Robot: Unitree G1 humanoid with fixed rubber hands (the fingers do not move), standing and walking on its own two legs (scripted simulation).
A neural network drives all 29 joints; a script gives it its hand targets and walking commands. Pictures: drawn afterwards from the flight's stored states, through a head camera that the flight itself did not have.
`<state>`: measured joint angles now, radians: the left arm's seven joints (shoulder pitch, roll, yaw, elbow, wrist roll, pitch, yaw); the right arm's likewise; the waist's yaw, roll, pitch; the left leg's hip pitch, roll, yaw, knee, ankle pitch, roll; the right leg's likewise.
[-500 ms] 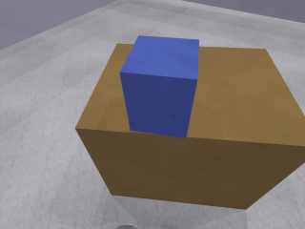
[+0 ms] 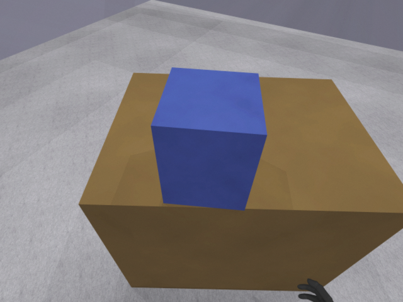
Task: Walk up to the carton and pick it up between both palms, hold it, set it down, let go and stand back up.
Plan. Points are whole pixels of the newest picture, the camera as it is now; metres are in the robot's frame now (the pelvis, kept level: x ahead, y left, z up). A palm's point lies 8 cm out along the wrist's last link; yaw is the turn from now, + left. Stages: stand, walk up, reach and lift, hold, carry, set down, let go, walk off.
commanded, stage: walk up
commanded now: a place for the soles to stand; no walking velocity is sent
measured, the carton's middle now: (209, 140) +0.47 +0.00 +0.07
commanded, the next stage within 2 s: reach and lift in 1.96 s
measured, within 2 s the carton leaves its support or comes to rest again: neither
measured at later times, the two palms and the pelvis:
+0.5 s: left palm out of the picture +0.13 +0.25 -0.09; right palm out of the picture +0.10 -0.28 -0.09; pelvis +0.01 -0.01 +0.00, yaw -5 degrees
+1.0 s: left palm (84, 296) +0.18 +0.24 -0.09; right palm out of the picture +0.09 -0.28 -0.10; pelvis +0.05 +0.00 +0.00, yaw -10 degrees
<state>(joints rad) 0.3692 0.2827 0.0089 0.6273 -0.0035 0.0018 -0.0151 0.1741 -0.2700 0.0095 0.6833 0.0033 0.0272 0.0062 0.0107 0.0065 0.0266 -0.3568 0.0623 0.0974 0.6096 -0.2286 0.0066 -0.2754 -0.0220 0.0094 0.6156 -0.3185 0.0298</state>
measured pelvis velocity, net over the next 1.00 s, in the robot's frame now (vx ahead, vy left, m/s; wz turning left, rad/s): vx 0.05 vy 0.00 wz -0.17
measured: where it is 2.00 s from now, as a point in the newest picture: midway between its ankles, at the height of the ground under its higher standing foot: outside the picture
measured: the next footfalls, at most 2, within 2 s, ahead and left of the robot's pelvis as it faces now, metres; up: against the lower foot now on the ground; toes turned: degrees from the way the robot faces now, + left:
none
